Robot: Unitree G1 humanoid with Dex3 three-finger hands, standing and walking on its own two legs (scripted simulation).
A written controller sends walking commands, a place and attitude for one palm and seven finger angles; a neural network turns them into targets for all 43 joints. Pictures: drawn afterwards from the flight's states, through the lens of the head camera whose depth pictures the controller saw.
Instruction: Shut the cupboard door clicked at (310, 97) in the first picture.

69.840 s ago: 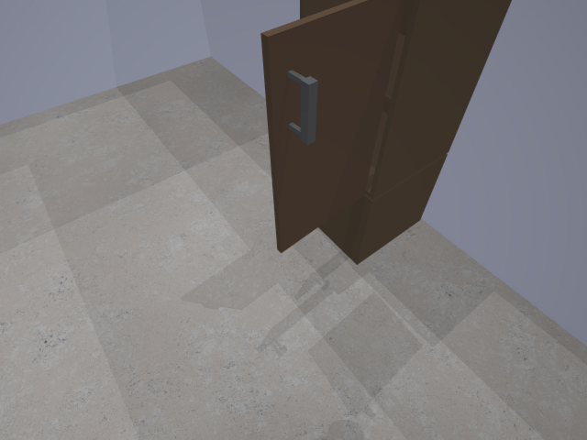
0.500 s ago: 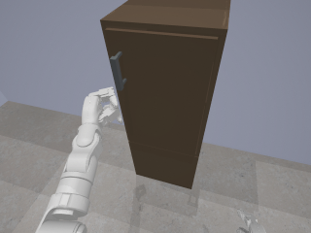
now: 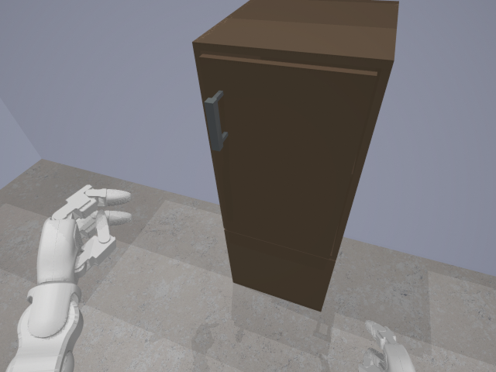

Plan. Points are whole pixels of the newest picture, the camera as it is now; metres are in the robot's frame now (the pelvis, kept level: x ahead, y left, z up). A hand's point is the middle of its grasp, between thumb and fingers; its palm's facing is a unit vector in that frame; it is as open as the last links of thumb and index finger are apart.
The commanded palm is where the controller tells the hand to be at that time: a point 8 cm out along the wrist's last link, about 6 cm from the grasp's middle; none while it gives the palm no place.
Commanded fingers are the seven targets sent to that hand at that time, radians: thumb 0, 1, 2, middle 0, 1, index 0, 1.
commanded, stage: draw the hand back to the body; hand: left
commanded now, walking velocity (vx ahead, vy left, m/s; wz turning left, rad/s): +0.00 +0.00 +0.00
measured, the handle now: (218, 121) +0.61 +0.13 +0.11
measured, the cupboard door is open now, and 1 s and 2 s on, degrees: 0 0 0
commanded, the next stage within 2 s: step back with the hand held close in 0.58 s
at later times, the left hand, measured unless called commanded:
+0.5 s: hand (51, 268) +0.20 +0.27 +0.15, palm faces +0.49 -0.79 -0.37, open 7.4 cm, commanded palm +0.14 +0.31 +0.17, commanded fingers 0.00 0.90 0.90 -0.20 -0.30 -0.20 -0.30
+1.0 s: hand (44, 278) +0.18 +0.28 +0.15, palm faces +0.41 -0.78 -0.47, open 7.4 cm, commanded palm +0.12 +0.31 +0.17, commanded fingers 0.00 0.90 0.90 -0.20 -0.30 -0.20 -0.30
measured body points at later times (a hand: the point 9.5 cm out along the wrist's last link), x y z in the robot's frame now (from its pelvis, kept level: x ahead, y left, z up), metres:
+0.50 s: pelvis +0.01 +0.01 +0.00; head -0.01 -0.02 +0.45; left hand +0.16 +0.31 +0.17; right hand +0.20 -0.21 -0.09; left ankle -0.02 +0.10 -0.74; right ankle +0.01 -0.12 -0.74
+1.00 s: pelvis -0.01 +0.01 -0.01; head -0.01 -0.01 +0.44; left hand +0.15 +0.31 +0.17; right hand +0.16 -0.24 -0.10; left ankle -0.02 +0.10 -0.74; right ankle +0.01 -0.12 -0.74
